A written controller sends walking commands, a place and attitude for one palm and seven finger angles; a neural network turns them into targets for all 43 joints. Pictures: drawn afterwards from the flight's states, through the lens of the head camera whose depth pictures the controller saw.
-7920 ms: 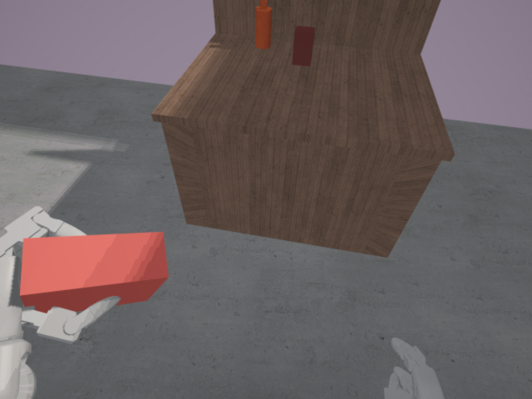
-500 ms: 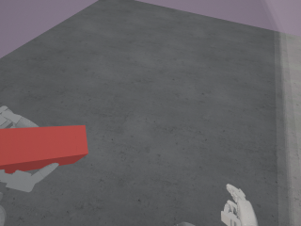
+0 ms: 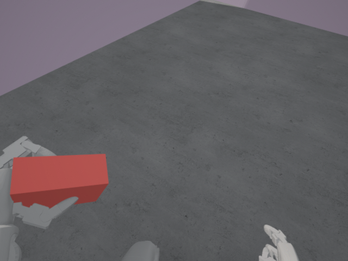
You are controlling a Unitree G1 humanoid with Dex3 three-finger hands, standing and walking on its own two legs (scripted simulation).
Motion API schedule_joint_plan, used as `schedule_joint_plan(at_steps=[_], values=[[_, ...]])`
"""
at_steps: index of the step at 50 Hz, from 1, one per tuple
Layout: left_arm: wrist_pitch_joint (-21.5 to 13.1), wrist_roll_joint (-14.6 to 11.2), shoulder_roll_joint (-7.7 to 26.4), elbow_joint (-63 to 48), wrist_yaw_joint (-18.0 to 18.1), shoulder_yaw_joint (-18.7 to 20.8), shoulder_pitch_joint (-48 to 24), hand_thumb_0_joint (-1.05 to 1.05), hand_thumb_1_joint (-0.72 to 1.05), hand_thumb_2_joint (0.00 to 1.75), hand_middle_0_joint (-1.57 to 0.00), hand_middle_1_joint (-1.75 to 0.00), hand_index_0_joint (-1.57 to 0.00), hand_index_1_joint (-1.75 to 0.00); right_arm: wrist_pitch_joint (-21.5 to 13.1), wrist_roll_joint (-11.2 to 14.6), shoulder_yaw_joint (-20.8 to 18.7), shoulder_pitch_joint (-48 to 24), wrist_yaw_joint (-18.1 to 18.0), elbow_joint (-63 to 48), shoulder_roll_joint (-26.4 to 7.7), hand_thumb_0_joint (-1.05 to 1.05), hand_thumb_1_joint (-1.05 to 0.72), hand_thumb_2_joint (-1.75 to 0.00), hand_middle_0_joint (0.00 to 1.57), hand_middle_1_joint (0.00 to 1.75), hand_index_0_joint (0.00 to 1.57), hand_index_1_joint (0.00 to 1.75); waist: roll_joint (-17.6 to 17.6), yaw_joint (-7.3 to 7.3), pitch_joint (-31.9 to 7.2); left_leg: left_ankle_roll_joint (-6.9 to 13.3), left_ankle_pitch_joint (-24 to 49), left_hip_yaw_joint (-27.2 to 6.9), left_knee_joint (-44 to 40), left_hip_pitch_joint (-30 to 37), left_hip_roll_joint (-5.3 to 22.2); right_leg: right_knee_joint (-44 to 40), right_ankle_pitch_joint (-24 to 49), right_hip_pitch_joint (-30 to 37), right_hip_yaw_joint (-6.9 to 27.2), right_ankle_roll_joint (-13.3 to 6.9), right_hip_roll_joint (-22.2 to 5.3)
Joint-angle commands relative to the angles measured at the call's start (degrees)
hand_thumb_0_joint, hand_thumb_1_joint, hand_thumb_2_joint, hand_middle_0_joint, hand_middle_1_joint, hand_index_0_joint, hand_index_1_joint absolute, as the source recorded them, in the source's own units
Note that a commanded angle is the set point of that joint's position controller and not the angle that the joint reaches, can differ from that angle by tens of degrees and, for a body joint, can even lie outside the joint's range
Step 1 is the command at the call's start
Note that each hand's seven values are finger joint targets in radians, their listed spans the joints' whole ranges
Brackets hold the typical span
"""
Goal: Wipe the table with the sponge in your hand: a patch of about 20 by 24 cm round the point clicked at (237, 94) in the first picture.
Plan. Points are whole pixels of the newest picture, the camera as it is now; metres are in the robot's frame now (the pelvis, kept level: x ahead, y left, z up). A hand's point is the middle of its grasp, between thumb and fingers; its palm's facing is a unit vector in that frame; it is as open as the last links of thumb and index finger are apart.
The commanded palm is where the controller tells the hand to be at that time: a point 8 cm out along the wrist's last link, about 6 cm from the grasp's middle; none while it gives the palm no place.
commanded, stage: turn to face it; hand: left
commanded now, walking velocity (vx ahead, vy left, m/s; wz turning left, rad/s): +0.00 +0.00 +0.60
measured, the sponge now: (75, 181) +0.23 +0.19 +0.13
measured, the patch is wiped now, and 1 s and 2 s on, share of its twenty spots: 0.00 0.00 0.00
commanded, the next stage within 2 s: none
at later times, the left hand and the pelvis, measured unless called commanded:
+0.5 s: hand out of the picture +0.04 +0.30 +0.19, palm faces +0.59 -0.68 -0.44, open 9.8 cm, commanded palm -0.02 +0.33 +0.17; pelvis -0.09 +0.01 +0.00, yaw +18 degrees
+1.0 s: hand out of the picture -0.11 +0.25 +0.18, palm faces +0.78 -0.44 -0.46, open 9.8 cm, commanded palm -0.19 +0.25 +0.17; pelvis -0.16 -0.07 +0.00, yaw +35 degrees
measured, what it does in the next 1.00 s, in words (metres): walks backwards, turning left: left foot, then right foot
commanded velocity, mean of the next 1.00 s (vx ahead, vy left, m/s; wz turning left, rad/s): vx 0.00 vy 0.00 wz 0.60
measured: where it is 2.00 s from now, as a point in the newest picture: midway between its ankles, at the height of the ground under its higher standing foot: outside the picture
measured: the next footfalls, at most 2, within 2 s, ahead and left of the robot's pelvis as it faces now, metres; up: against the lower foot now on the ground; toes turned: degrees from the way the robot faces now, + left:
left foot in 0.22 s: -0.04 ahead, +0.14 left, +0.00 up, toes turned +14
right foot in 0.66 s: -0.06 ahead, -0.11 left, +0.00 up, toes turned +18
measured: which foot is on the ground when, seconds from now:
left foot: up 0.00-0.20, down 0.22-0.66, up 0.68-1.00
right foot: down 0.00-0.22, up 0.24-0.64, down 0.66-1.00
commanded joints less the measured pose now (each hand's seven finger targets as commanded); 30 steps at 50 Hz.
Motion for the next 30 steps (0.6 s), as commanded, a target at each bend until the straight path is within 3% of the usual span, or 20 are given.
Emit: schedule_joint_plan(at_steps=[1, 3, 6, 8, 9, 10, 11, 12, 13, 14, 16, 19, 24, 25, 28, 30], values=[[-5.8, -0.1, 14.2, -13.3, 2.5, 11.3, -5.0, 0.0, 0.1, 1.3, -1.2, -1.6, -1.2, -1.6, -3.4, -0.9, -1.2, -8.2, -2.1, -11.4, -2.8, 0.0, -0.9, -0.9, 0.2, 0.3, 0.2, 0.3, -6.3, 0.43, -7.2, 0.6, -1.5, 3.7, -10.9, 3.5, 2.5, -7.9, 33.9, 4.9, 4.2, -3.1, -14.4], [-5.6, -0.3, 13.6, -13.2, 3.0, 11.9, -2.4, 0.0, 0.1, 1.3, -1.2, -1.6, -1.2, -1.6, -3.0, -1.2, -1.7, -6.7, -2.2, -12.3, -3.0, 0.0, -0.9, -0.9, 0.2, 0.3, 0.2, 0.3, -7.9, 1.28, -8.5, 1.1, -2.6, 5.6, -16.7, 5.1, 2.2, -6.9, 35.9, 6.9, 5.4, -4.0, -15.3], [-5.4, -0.5, 12.5, -14.8, 3.5, 11.9, 0.0, 0.0, 0.1, 1.3, -1.2, -1.6, -1.2, -1.6, -2.3, -1.1, -2.2, -5.4, -1.8, -13.5, -3.1, 0.0, -0.9, -0.9, 0.2, 0.3, 0.2, 0.3, -11.2, 1.96, -10.7, 1.9, -5.0, 5.9, -25.8, 7.4, 2.7, -3.6, 37.9, 9.4, 6.6, -5.0, -17.6], [-5.6, -0.6, 11.8, -16.1, 3.6, 11.6, -0.3, 0.0, 0.1, 1.3, -1.2, -1.6, -1.2, -1.6, -1.6, -1.3, -2.4, -3.7, -1.5, -13.3, -3.4, 0.0, -0.9, -0.9, 0.2, 0.3, 0.2, 0.3, -9.7, 0.36, -12.6, 2.2, -0.5, 6.4, -34.1, 12.1, 1.4, 0.9, 36.3, 8.3, 4.9, -3.2, -16.6], [-5.5, -1.0, 11.2, -15.9, 3.5, 11.0, 0.6, 0.0, 0.1, 1.3, -1.2, -1.6, -1.2, -1.6, -1.1, -1.1, -2.6, -2.9, -1.4, -13.1, -3.4, 0.0, -0.9, -0.9, 0.2, 0.3, 0.2, 0.3, -6.8, -1.02, -13.9, 2.5, 5.1, 6.5, -40.0, 17.8, 0.5, 6.4, 33.6, 6.1, 2.6, -1.0, -15.3], [-6.0, -1.2, 10.9, -18.0, 3.4, 10.0, -0.8, 0.0, 0.1, 1.3, -1.2, -1.6, -1.2, -1.6, -0.9, -1.1, -2.8, -2.5, -1.4, -13.5, -3.9, 0.0, -0.9, -0.9, 0.2, 0.3, 0.2, 0.3, -2.1, -2.47, -15.4, 3.5, 13.7, 4.9, -44.2, 24.4, 1.8, 15.9, 29.4, 1.5, 0.7, 1.5, -12.6], [-7.1, -1.7, 11.1, -21.3, 3.1, 9.5, -1.6, 0.0, 0.1, 1.3, -1.2, -1.6, -1.2, -1.6, -1.5, -1.2, -3.2, -3.4, -1.3, -14.2, -6.0, 0.0, -0.9, -0.9, 0.2, 0.3, 0.2, 0.3, 11.7, -2.67, -14.2, 8.5, 36.6, -9.5, -46.0, 31.0, 12.4, 27.2, 5.1, -11.8, -0.6, 5.2, -5.6], [-8.7, -0.7, 12.1, -22.5, 2.5, 9.4, -1.1, 0.0, 0.1, 1.3, -1.2, -1.6, -1.2, -1.6, -2.4, -1.2, -3.5, -2.8, -0.4, -14.2, -6.9, 0.0, -0.9, -0.9, 0.2, 0.3, 0.2, 0.3, 23.0, -1.23, -12.2, 16.2, 63.6, -25.3, -45.2, 34.3, 24.2, 36.2, -22.6, -23.3, 2.4, 6.8, -0.2], [-9.2, 1.4, 13.2, -21.0, 1.6, 10.3, -1.8, 0.0, 0.1, 1.3, -1.2, -1.6, -1.2, -1.6, -3.2, -0.9, -3.3, -1.9, 0.9, -12.9, -6.1, 0.0, -0.9, -0.9, 0.2, 0.3, 0.2, 0.3, 17.0, -1.01, -10.0, 17.6, 63.9, -24.1, -43.6, 33.7, 24.4, 39.3, -23.3, -27.1, 6.1, 5.5, -0.9], [-9.3, 1.5, 16.1, -24.0, 1.3, 12.1, -3.0, 0.0, 0.1, 1.3, -1.2, -1.6, -1.2, -1.6, -3.9, -1.3, -2.9, -3.6, 1.0, -12.9, -5.8, 0.0, -0.9, -0.9, 0.2, 0.3, 0.2, 0.3, 17.5, -1.36, -10.9, 16.7, 59.7, -23.2, -43.8, 30.7, 22.8, 41.8, -20.2, -26.7, 7.2, 5.9, -2.0], [-9.1, 1.4, 13.7, -24.0, 1.2, 10.1, -3.7, 0.0, 0.1, 1.3, -1.2, -1.6, -1.2, -1.6, -5.1, -0.2, -3.8, -3.1, 1.8, -11.5, -6.5, 0.0, -0.9, -0.9, 0.2, 0.3, 0.2, 0.3, 12.3, -1.85, -8.3, 15.2, 46.4, -17.8, -44.2, 27.6, 17.9, 40.8, -13.1, -27.1, 7.8, 6.8, -1.0], [-8.1, 0.1, 12.8, -24.0, 1.2, 10.3, -1.1, 0.0, 0.1, 1.3, -1.2, -1.6, -1.2, -1.6, -5.6, 0.4, -3.3, -2.6, 2.1, -11.5, -6.0, 0.0, -0.9, -0.9, 0.2, 0.3, 0.2, 0.3, 14.8, -1.36, -7.8, 12.1, 36.4, -11.3, -46.6, 21.4, 12.5, 35.7, -6.4, -20.3, 5.4, 7.6, 1.0], [-6.2, -1.4, 10.1, -16.8, 0.3, 9.1, 0.2, 0.0, 0.1, 1.3, -1.2, -1.6, -1.2, -1.6, -5.5, 0.5, -2.3, -2.0, 1.5, -10.6, -5.3, 0.0, -0.9, -0.9, 0.2, 0.3, 0.2, 0.3, 14.9, -1.7, -7.4, 12.3, 21.9, -14.3, -50.3, 17.1, 12.4, 24.6, -7.3, -12.7, 4.9, 8.1, 3.6], [-6.0, -1.6, 9.7, -15.7, 0.2, 8.7, -0.6, 0.0, 0.1, 1.3, -1.2, -1.6, -1.2, -1.6, -5.5, 0.3, -2.0, -2.2, 1.3, -10.3, -5.1, 0.0, -0.9, -0.9, 0.2, 0.3, 0.2, 0.3, 14.1, -1.76, -7.5, 12.9, 18.8, -17.1, -50.8, 16.3, 13.0, 22.6, -9.0, -11.2, 5.4, 8.1, 4.0], [-4.9, -1.5, 10.0, -12.8, 0.2, 8.4, -2.7, 0.0, 0.1, 1.3, -1.2, -1.6, -1.2, -1.6, -5.4, 0.0, -1.7, -2.9, 0.8, -10.0, -5.1, 0.0, -0.9, -0.9, 0.2, 0.3, 0.2, 0.3, 12.6, -0.95, -7.6, 13.4, 12.6, -20.4, -50.5, 15.4, 13.2, 13.9, -11.8, -6.4, 5.8, 7.6, 5.4], [-4.4, -1.4, 9.7, -14.0, 0.2, 7.6, -4.7, 0.0, 0.1, 1.3, -1.2, -1.6, -1.2, -1.6, -5.3, -0.3, -1.2, -4.1, 1.0, -10.3, -4.5, 0.0, -0.9, -0.9, 0.2, 0.3, 0.2, 0.3, 12.7, -0.09, -8.1, 12.2, 11.4, -20.5, -49.6, 13.1, 11.0, 4.3, -9.8, -0.2, 5.2, 7.0, 6.3]])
